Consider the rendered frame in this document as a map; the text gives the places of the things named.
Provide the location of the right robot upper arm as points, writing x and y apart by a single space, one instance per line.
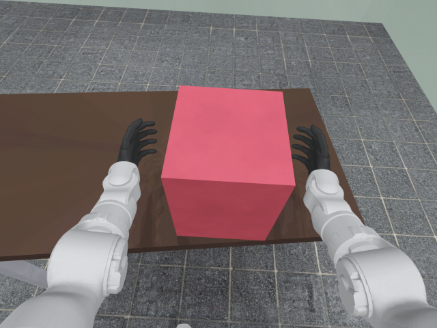
383 287

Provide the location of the left robot forearm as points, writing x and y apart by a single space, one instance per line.
115 210

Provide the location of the table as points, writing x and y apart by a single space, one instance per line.
57 148

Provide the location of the carton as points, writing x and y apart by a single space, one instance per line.
228 168

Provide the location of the left robot upper arm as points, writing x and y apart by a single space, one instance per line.
87 267

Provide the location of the robot right hand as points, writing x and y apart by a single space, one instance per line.
318 156

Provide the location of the robot left hand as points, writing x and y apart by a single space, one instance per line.
131 144

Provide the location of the right robot forearm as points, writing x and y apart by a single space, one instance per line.
332 218

